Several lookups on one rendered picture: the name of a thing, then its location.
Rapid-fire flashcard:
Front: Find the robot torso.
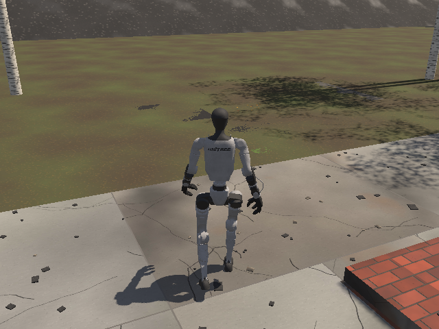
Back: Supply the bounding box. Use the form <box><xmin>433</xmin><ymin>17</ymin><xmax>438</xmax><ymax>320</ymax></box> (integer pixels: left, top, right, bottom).
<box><xmin>204</xmin><ymin>135</ymin><xmax>236</xmax><ymax>206</ymax></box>

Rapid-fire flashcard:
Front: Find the robot right hand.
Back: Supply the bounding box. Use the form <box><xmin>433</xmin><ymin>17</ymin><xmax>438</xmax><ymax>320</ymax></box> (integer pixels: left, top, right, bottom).
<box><xmin>247</xmin><ymin>196</ymin><xmax>263</xmax><ymax>215</ymax></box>

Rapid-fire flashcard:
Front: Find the robot left upper arm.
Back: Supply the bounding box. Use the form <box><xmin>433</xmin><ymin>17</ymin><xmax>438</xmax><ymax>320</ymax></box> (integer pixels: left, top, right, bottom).
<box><xmin>187</xmin><ymin>138</ymin><xmax>206</xmax><ymax>175</ymax></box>

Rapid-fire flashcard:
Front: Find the robot left thigh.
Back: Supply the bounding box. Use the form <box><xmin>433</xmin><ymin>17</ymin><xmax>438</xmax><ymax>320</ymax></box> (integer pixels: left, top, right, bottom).
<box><xmin>195</xmin><ymin>193</ymin><xmax>210</xmax><ymax>244</ymax></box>

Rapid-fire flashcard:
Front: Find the robot right upper arm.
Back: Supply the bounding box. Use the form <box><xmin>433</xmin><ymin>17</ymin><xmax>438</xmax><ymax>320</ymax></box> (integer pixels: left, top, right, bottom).
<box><xmin>234</xmin><ymin>138</ymin><xmax>252</xmax><ymax>177</ymax></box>

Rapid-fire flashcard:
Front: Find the right robot forearm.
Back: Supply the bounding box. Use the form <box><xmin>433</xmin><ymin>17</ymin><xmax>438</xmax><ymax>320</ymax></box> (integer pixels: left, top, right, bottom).
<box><xmin>246</xmin><ymin>166</ymin><xmax>261</xmax><ymax>199</ymax></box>

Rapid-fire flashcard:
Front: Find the robot left hand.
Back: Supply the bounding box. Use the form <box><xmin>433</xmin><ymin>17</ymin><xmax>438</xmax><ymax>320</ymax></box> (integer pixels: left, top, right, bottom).
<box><xmin>181</xmin><ymin>184</ymin><xmax>198</xmax><ymax>196</ymax></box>

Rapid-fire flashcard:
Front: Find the left robot forearm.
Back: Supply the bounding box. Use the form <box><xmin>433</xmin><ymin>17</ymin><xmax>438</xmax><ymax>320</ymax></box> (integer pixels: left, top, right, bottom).
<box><xmin>182</xmin><ymin>164</ymin><xmax>194</xmax><ymax>186</ymax></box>

